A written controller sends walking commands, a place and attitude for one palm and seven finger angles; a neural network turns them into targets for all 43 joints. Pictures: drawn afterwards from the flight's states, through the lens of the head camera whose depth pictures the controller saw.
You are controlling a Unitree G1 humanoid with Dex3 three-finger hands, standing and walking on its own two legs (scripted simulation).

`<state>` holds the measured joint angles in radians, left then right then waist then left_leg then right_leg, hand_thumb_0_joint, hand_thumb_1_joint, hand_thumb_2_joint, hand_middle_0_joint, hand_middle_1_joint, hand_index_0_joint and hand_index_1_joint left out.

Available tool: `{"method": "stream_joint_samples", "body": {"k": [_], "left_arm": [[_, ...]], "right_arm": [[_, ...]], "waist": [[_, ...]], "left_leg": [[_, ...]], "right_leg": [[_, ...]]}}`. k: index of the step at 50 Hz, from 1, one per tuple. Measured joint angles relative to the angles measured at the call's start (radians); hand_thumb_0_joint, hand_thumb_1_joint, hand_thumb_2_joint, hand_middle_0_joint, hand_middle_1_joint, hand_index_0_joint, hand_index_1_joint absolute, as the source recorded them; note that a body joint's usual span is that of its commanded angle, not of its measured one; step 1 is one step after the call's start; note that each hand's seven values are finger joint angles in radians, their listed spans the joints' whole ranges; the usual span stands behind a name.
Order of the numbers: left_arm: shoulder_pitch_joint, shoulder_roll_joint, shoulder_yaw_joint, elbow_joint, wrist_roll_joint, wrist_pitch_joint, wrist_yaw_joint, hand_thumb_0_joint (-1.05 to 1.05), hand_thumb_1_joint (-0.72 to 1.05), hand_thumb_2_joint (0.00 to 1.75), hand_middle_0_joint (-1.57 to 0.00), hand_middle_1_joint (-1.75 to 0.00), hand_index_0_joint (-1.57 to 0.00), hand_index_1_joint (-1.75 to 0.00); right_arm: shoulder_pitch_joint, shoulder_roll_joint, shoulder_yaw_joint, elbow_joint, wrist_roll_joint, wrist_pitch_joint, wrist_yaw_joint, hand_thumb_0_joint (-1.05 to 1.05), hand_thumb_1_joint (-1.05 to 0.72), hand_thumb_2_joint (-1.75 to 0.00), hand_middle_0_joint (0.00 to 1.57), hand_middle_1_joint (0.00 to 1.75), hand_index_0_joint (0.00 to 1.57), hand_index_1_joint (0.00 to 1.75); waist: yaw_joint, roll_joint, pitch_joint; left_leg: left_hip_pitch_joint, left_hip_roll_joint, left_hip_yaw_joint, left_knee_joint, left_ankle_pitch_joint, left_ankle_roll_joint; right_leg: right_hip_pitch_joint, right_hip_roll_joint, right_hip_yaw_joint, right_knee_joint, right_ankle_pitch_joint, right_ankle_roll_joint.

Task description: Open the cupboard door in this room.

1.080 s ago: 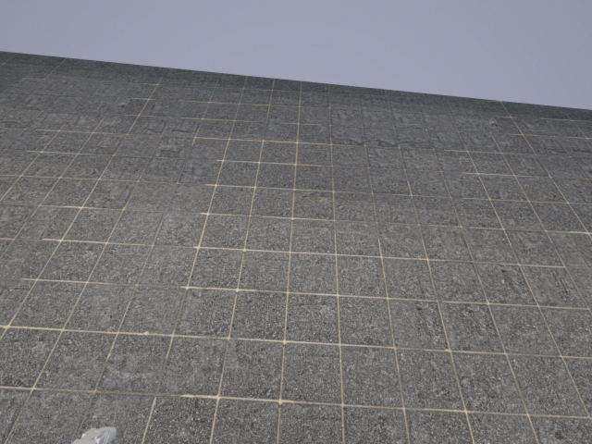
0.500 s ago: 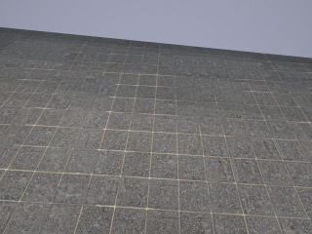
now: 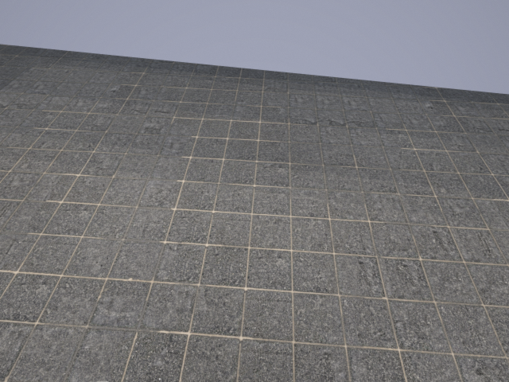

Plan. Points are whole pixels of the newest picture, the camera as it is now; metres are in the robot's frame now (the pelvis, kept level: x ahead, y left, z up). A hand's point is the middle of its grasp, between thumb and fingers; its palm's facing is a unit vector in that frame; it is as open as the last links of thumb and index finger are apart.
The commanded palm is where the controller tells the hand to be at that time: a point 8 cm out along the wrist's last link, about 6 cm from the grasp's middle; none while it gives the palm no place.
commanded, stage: turn or walk to find it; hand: left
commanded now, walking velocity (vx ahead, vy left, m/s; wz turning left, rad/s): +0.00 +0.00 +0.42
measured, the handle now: out of the picture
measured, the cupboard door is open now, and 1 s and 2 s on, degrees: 0 0 0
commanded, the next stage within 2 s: none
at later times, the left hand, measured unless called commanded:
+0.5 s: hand out of the picture +0.02 +0.20 -0.16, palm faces +0.20 -0.94 -0.27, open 7.4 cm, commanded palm none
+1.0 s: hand out of the picture -0.14 +0.20 -0.20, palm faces +0.45 -0.86 -0.24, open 7.4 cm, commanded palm none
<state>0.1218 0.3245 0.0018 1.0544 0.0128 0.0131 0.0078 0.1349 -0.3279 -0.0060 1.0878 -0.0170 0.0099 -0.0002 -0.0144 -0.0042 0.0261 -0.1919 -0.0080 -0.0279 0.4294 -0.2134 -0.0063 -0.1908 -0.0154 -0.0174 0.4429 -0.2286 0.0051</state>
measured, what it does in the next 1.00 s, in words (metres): steps on the spot, turning left: right foot, then left foot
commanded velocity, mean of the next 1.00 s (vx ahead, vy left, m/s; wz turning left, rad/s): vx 0.00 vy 0.00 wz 0.42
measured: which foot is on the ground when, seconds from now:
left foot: down 0.00-0.52, up 0.54-0.90, down 0.92-1.00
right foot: down 0.00-0.20, up 0.22-0.50, down 0.52-0.92, up 0.94-1.00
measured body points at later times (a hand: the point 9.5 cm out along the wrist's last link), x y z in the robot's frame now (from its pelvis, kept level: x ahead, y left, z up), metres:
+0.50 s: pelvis -0.03 -0.01 -0.01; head +0.00 -0.01 +0.44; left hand +0.01 +0.25 -0.14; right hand +0.04 -0.25 -0.16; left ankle +0.01 +0.12 -0.74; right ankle -0.03 -0.14 -0.73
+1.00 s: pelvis -0.06 +0.00 -0.02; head -0.04 +0.04 +0.43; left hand -0.16 +0.24 -0.18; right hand +0.14 -0.19 -0.14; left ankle -0.12 +0.09 -0.74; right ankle -0.04 -0.13 -0.70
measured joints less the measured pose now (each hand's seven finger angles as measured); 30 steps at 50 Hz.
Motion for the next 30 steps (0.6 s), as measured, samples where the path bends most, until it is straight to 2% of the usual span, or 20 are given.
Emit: {"method": "stream_joint_samples", "body": {"k": [5, 7, 10, 11, 14, 17, 22, 25, 26, 28, 30], "left_arm": [[0.023, -0.042, 0.001, -0.045, 0.002, 0.015, 0.009, 0.01, 0.90, 0.90, -0.20, -0.30, -0.20, -0.30], [0.035, -0.058, 0.001, -0.062, 0.005, 0.021, 0.010, 0.01, 0.90, 0.90, -0.20, -0.30, -0.20, -0.30], [0.056, -0.069, 0.005, -0.079, 0.006, 0.035, 0.011, 0.01, 0.90, 0.90, -0.20, -0.30, -0.20, -0.30], [0.059, -0.071, 0.008, -0.080, 0.005, 0.041, 0.012, 0.01, 0.90, 0.90, -0.20, -0.30, -0.20, -0.30], [0.055, -0.076, 0.017, -0.084, 0.004, 0.050, 0.015, 0.01, 0.90, 0.90, -0.20, -0.30, -0.20, -0.30], [0.051, -0.083, 0.027, -0.096, 0.001, 0.043, 0.014, 0.01, 0.90, 0.90, -0.20, -0.30, -0.20, -0.30], [0.045, -0.100, 0.035, -0.122, -0.006, 0.036, 0.015, 0.01, 0.90, 0.90, -0.20, -0.30, -0.20, -0.30], [0.048, -0.106, 0.038, -0.141, -0.009, 0.027, 0.015, 0.01, 0.90, 0.90, -0.20, -0.30, -0.20, -0.30], [0.057, -0.104, 0.038, -0.149, -0.006, 0.020, 0.015, 0.01, 0.90, 0.90, -0.20, -0.30, -0.20, -0.30], [0.065, -0.113, 0.037, -0.150, 0.004, 0.012, 0.019, 0.01, 0.90, 0.90, -0.20, -0.30, -0.20, -0.30], [0.085, -0.122, 0.033, -0.149, 0.007, 0.011, 0.021, 0.01, 0.90, 0.90, -0.20, -0.30, -0.20, -0.30]], "right_arm": [[0.027, 0.038, -0.006, -0.038, -0.001, 0.026, 0.003, 0.01, -0.90, -0.90, 0.20, 0.30, 0.20, 0.30], [0.041, 0.056, -0.011, -0.054, 0.000, 0.033, 0.005, 0.00, -0.90, -0.90, 0.20, 0.30, 0.20, 0.30], [0.063, 0.093, -0.014, -0.071, -0.003, 0.035, 0.010, 0.00, -0.90, -0.90, 0.20, 0.30, 0.20, 0.30], [0.071, 0.105, -0.014, -0.080, -0.006, 0.032, 0.012, 0.00, -0.90, -0.90, 0.20, 0.30, 0.20, 0.30], [0.093, 0.141, -0.012, -0.097, -0.006, 0.022, 0.006, 0.00, -0.90, -0.90, 0.20, 0.30, 0.20, 0.30], [0.110, 0.159, -0.013, -0.102, -0.006, 0.024, 0.000, 0.00, -0.90, -0.90, 0.20, 0.30, 0.20, 0.30], [0.123, 0.152, -0.029, -0.109, -0.009, 0.034, -0.005, 0.00, -0.90, -0.90, 0.20, 0.30, 0.20, 0.30], [0.124, 0.135, -0.044, -0.117, -0.008, 0.045, -0.002, 0.00, -0.90, -0.90, 0.20, 0.30, 0.20, 0.30], [0.128, 0.129, -0.049, -0.123, -0.005, 0.049, 0.000, 0.01, -0.90, -0.90, 0.20, 0.30, 0.20, 0.30], [0.118, 0.110, -0.065, -0.125, -0.005, 0.060, 0.001, 0.01, -0.90, -0.90, 0.20, 0.30, 0.20, 0.30], [0.112, 0.091, -0.078, -0.121, -0.008, 0.071, 0.006, 0.01, -0.90, -0.90, 0.20, 0.30, 0.20, 0.30]], "waist": [[0.000, 0.006, 0.006], [-0.003, 0.005, 0.014], [0.000, -0.027, 0.023], [-0.002, -0.035, 0.025], [-0.009, -0.038, 0.039], [-0.012, -0.023, 0.044], [-0.021, 0.014, 0.038], [-0.022, 0.028, 0.028], [-0.018, 0.025, 0.019], [-0.015, 0.042, 0.024], [-0.011, 0.045, 0.020]], "left_leg": [[-0.073, -0.009, -0.029, 0.102, -0.038, 0.002], [-0.101, -0.008, -0.022, 0.151, -0.060, 0.005], [-0.119, -0.036, -0.017, 0.183, -0.071, 0.026], [-0.126, -0.043, -0.019, 0.186, -0.071, 0.031], [-0.131, -0.052, -0.042, 0.151, -0.039, 0.037], [-0.127, -0.052, -0.075, 0.098, 0.004, 0.034], [-0.140, -0.054, -0.131, 0.053, 0.052, 0.014], [-0.165, -0.065, -0.162, 0.065, 0.062, -0.006], [-0.182, -0.075, -0.166, 0.088, 0.055, -0.013], [-0.240, -0.073, -0.144, 0.236, -0.093, -0.015], [-0.300, -0.068, -0.095, 0.437, -0.170, -0.015]], "right_leg": [[-0.044, -0.008, -0.031, 0.068, -0.034, 0.001], [-0.058, -0.016, -0.047, 0.103, -0.053, 0.004], [-0.088, -0.046, -0.046, 0.169, -0.087, 0.016], [-0.109, -0.049, -0.041, 0.216, -0.132, 0.021], [-0.187, -0.023, -0.006, 0.433, -0.254, 0.028], [-0.217, -0.006, 0.002, 0.514, -0.264, 0.038], [-0.171, 0.008, 0.011, 0.387, -0.256, 0.042], [-0.093, 0.015, 0.014, 0.204, -0.175, 0.038], [-0.059, 0.009, 0.013, 0.120, -0.136, 0.026], [-0.056, 0.010, -0.007, 0.118, -0.089, -0.012], [-0.042, -0.002, -0.025, 0.114, -0.092, -0.022]]}}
